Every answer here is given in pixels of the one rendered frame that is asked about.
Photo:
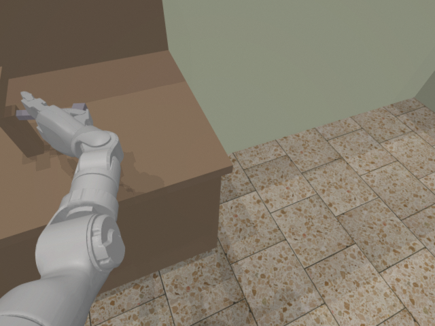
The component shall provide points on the robot left hand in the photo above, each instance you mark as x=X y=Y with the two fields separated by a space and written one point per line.
x=56 y=126

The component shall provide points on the counter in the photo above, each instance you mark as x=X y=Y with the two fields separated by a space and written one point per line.
x=112 y=55

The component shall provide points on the tap lever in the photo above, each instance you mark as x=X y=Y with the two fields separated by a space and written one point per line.
x=23 y=114

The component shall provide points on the robot left forearm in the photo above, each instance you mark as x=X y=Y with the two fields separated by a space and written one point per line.
x=96 y=180

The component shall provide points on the left robot upper arm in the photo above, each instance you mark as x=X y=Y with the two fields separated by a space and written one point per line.
x=74 y=258

